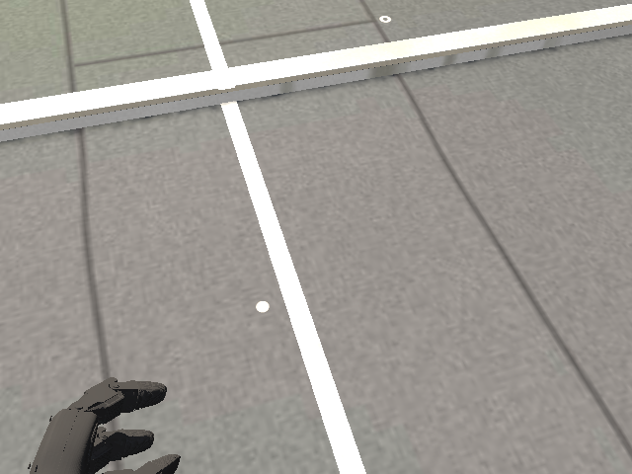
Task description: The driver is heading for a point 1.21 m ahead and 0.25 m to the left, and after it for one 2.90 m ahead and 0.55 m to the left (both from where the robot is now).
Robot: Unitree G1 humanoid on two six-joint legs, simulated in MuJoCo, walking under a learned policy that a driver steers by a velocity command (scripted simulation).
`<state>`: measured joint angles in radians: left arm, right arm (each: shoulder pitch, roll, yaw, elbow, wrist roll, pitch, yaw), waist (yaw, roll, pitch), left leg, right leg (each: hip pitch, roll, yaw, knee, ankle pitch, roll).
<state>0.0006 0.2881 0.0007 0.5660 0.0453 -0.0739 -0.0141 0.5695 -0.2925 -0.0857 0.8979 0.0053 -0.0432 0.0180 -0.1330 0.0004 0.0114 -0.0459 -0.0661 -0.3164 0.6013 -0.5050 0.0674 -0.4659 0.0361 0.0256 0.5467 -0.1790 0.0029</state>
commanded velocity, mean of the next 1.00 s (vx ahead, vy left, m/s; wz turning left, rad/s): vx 0.98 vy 0.00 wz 0.51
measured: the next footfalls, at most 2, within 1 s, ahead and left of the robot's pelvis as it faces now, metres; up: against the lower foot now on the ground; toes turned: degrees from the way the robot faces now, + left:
left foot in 0.42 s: +0.50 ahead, +0.14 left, +0.00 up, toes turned +27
right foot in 0.86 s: +0.96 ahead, +0.26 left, +0.00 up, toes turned +31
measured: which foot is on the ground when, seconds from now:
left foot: up 0.00-0.40, down 0.42-0.88, up 0.90-1.00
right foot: down 0.00-0.42, up 0.44-0.84, down 0.86-1.00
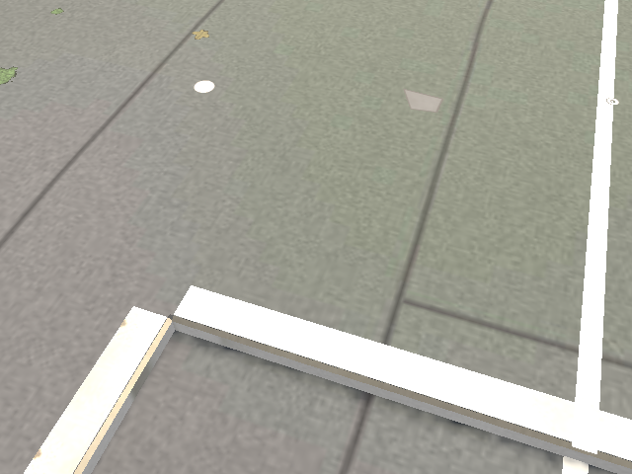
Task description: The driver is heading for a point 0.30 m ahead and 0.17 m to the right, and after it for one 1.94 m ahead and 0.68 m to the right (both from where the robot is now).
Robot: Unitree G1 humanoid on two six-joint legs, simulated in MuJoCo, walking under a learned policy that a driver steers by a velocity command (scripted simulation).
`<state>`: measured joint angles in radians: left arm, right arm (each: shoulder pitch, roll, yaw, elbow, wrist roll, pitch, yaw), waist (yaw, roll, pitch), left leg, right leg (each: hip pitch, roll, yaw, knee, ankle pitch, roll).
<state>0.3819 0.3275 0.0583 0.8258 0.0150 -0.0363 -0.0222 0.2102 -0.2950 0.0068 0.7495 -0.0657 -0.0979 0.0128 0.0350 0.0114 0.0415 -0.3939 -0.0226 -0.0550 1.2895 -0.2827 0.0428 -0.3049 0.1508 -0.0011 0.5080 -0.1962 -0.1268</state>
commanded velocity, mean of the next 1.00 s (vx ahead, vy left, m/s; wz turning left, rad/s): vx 0.37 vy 0.00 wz -0.81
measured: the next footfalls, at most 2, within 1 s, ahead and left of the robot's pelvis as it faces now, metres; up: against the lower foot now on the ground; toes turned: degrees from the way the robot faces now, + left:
left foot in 0.28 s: +0.51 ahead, +0.11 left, +0.00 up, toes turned -17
right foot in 0.58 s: +0.52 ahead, -0.15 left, +0.00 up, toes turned -44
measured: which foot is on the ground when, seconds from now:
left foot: up 0.00-0.26, down 0.28-0.66, up 0.68-0.90, down 0.92-1.00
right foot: down 0.00-0.28, up 0.30-0.56, down 0.58-1.00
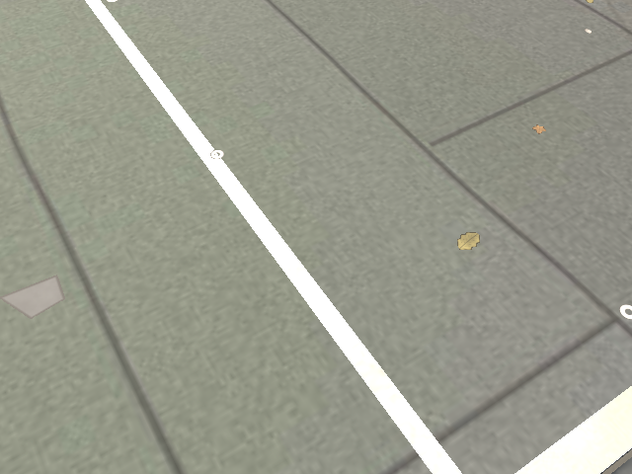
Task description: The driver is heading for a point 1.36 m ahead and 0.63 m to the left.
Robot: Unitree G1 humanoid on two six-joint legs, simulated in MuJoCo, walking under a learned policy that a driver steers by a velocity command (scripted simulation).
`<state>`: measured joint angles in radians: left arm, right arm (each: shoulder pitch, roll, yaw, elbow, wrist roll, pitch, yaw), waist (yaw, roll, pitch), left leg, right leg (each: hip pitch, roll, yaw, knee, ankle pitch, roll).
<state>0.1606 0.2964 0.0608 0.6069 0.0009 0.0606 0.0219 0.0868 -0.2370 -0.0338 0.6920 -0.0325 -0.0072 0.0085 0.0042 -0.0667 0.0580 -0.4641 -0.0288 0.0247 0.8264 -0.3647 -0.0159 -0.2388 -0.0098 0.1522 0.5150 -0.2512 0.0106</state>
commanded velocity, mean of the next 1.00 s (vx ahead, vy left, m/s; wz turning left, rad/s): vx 0.17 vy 0.00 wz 0.74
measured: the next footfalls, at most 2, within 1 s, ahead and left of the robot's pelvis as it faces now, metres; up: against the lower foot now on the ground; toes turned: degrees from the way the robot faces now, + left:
right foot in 0.66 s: +0.18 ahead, -0.02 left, +0.06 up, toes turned +42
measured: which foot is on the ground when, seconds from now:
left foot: down 0.00-0.68, up 0.70-1.00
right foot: down 0.00-0.24, up 0.26-0.64, down 0.66-1.00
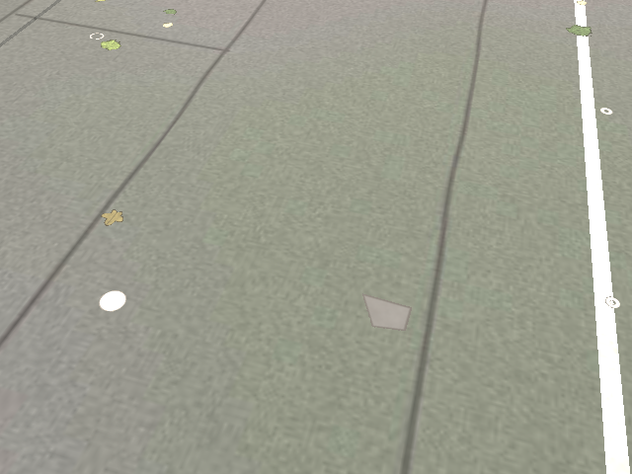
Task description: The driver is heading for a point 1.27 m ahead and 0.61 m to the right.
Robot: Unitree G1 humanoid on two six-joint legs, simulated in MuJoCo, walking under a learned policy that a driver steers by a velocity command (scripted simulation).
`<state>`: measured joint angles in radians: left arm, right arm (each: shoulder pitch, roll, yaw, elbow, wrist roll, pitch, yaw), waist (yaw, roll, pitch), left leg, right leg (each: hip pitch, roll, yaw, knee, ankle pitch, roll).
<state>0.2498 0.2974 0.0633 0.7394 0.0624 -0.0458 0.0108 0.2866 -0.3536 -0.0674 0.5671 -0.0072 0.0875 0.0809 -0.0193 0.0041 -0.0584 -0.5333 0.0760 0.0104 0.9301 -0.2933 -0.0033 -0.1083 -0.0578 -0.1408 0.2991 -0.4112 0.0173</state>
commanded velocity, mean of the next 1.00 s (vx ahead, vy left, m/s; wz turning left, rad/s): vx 0.94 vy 0.00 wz -0.65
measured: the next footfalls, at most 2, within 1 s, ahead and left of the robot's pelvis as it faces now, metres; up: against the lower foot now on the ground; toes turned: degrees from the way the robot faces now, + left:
left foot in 0.08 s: +0.06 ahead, +0.15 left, -0.01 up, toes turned +13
right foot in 0.58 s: +0.30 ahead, +0.03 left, -0.01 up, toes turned -18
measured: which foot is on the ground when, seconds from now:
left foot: up 0.00-0.06, down 0.08-0.58, up 0.60-0.90, down 0.92-1.00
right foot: down 0.00-0.08, up 0.10-0.56, down 0.58-0.92, up 0.94-1.00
